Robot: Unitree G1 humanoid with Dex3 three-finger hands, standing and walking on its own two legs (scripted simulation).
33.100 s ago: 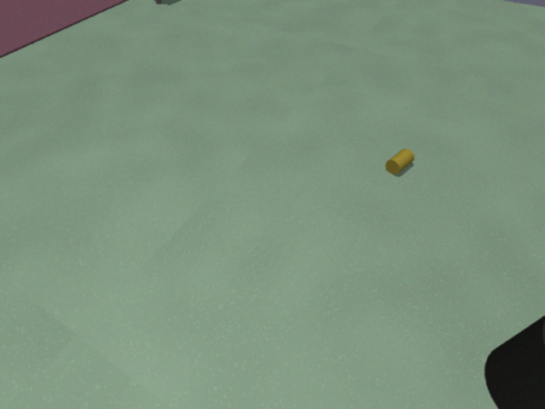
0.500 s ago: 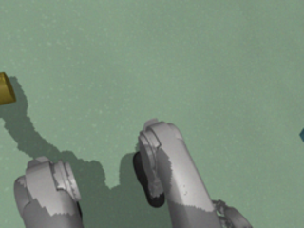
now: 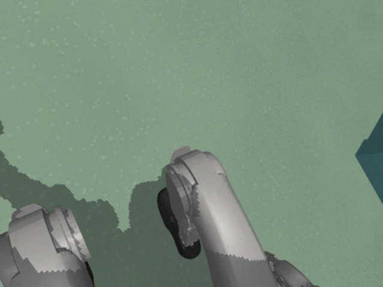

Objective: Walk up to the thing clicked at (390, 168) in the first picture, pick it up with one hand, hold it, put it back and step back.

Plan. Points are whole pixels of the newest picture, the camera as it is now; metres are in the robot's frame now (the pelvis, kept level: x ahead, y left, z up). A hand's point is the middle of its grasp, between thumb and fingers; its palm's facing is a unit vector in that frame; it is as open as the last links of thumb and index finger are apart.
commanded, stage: rest palm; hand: left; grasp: from above
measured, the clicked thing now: out of the picture +0.49 +0.31 -0.27
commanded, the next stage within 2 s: close in 0.24 s
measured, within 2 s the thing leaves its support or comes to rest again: neither
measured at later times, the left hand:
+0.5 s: hand out of the picture +0.47 +0.30 -0.24, palm faces -0.45 -0.12 -0.89, open 13.3 cm
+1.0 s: hand out of the picture +0.47 +0.31 -0.25, palm faces -0.47 -0.14 -0.87, open 11.7 cm
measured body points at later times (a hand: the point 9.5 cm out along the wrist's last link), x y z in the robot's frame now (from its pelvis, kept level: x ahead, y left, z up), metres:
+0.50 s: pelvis -0.01 +0.00 +0.00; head +0.27 +0.12 +0.33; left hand +0.49 +0.31 -0.19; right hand +0.02 -0.25 -0.05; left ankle +0.05 +0.12 -0.27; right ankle +0.12 -0.14 -0.27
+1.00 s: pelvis +0.00 +0.00 +0.00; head +0.28 +0.12 +0.33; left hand +0.49 +0.31 -0.20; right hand +0.03 -0.26 -0.04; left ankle +0.05 +0.12 -0.27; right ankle +0.12 -0.14 -0.27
